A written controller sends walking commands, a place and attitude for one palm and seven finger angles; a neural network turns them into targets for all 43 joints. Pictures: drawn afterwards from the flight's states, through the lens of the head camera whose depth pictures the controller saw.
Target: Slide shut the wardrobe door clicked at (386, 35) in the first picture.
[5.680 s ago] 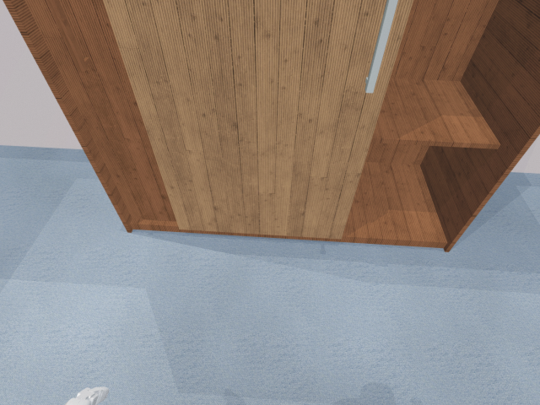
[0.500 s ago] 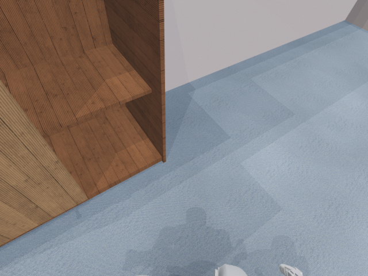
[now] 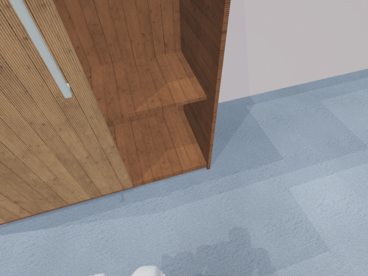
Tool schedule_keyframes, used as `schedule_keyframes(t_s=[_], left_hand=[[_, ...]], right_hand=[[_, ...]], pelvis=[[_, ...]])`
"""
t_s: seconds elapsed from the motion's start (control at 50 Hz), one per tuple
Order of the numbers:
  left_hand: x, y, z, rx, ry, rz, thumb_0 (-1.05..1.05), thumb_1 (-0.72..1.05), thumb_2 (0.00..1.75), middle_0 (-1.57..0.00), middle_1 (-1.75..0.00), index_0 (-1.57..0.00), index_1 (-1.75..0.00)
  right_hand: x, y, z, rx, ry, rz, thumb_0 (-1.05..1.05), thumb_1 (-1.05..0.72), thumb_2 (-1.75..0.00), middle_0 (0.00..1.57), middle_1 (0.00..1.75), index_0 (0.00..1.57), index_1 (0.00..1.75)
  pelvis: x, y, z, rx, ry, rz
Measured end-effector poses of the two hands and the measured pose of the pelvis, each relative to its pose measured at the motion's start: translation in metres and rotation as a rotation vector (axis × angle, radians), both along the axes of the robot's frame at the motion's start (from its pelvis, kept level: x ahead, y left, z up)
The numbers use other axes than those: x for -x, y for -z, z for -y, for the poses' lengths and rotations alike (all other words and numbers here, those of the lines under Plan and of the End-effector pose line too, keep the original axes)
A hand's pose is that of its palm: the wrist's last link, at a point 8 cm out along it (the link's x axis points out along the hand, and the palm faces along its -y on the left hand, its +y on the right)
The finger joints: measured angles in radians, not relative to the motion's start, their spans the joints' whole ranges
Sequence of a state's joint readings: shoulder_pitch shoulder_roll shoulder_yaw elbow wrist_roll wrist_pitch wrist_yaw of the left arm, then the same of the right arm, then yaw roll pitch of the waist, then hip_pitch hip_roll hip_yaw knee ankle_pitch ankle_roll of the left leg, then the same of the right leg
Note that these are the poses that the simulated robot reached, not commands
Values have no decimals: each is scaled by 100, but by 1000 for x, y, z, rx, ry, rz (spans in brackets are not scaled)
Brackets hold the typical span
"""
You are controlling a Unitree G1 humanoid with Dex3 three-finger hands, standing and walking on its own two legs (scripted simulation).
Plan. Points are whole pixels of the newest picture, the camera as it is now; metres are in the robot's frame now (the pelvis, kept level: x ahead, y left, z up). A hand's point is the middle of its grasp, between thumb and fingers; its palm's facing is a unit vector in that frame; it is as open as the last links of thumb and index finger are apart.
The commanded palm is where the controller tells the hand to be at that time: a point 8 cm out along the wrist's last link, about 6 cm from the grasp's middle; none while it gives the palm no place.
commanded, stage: turn to face it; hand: left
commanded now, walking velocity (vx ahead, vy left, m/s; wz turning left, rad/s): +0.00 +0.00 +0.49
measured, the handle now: (43, 46) +0.62 +0.40 +0.18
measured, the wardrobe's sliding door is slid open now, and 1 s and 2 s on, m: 0.47 0.47 0.47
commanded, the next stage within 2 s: take the last steps up to it in 0.52 s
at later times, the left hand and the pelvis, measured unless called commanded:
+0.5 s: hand out of the picture +0.02 +0.27 -0.17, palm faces +0.23 -0.94 -0.24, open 7.4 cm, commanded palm none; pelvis -0.01 +0.05 +0.00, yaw +11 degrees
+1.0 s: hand out of the picture -0.08 +0.19 -0.16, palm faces +0.39 -0.90 -0.20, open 7.3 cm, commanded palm none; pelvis +0.02 +0.05 +0.01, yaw +18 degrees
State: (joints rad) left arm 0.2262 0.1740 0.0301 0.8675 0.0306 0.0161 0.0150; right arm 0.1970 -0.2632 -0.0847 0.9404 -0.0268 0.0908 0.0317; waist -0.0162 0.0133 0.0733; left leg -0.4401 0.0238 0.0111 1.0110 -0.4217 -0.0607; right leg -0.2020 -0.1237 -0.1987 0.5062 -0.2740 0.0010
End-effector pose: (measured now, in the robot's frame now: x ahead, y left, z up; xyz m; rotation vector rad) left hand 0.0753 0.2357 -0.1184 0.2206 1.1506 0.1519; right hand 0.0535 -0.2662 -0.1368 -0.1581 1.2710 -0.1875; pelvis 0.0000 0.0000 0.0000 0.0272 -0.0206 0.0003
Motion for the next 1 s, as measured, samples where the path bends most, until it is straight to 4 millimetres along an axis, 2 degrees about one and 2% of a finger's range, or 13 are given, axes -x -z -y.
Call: schedule_keyframes(t_s=[0.08,0.18,0.26,0.38,0.52,0.62,0.68,0.76,0.86,0.94,1.0], left_hand=[[30,14,-22,18,-74,-51,1,90,90,-20,-30,-20,-30],[68,41,-61,32,-170,-129,1,90,90,-20,-30,-20,-30],[83,37,-80,25,-212,-165,1,91,90,-20,-30,-20,-30],[83,21,-89,22,-237,-121,1,91,90,-20,-30,-20,-30],[74,14,-78,17,-250,-79,1,91,90,-20,-30,-20,-30],[66,9,-57,9,-254,-41,1,91,90,-20,-30,-20,-30],[69,9,-41,-4,-263,-15,1,91,90,-20,-30,-20,-30],[89,2,-20,17,-300,-26,1,90,90,-20,-30,-20,-30],[127,0,-11,31,-367,-104,1,92,90,-20,-30,-20,-30],[158,4,-2,67,-419,-188,1,92,90,-20,-30,-20,-30],[180,8,3,109,-459,-263,1,91,90,-20,-30,-20,-30]], right_hand=[[-28,-6,-17,30,-83,19,1,-91,-90,20,30,20,30],[-64,-12,-48,77,-184,103,1,-91,-90,20,30,20,30],[-70,-23,-70,86,-220,130,1,-91,-90,20,30,20,30],[-64,-25,-94,50,-240,116,1,-91,-90,20,30,20,30],[-41,-10,-100,-4,-232,59,1,-91,-90,21,30,20,30],[-21,7,-87,-36,-222,-4,1,-91,-90,21,30,20,30],[-13,19,-75,-55,-219,-36,1,-91,-90,21,30,20,30],[-10,16,-64,-58,-241,-81,1,-91,-90,20,30,20,30],[-21,7,-56,-44,-266,-84,1,-91,-90,20,30,20,30],[-38,3,-63,-23,-298,-94,1,-91,-90,20,30,20,30],[-60,0,-80,-14,-332,-83,1,-91,-90,20,30,19,30]], pelvis=[[2,4,-13,11,-48,-6],[4,17,-37,26,-99,-12],[6,9,-47,41,-121,-7],[8,-2,-56,46,-154,0],[10,-2,-52,34,-191,3],[11,2,-39,18,-218,-3],[12,7,-28,10,-234,-3],[7,-1,-21,6,-256,-2],[-2,-8,-23,5,-288,-3],[-12,-9,-33,12,-306,-7],[-20,-8,-46,20,-316,-12]])
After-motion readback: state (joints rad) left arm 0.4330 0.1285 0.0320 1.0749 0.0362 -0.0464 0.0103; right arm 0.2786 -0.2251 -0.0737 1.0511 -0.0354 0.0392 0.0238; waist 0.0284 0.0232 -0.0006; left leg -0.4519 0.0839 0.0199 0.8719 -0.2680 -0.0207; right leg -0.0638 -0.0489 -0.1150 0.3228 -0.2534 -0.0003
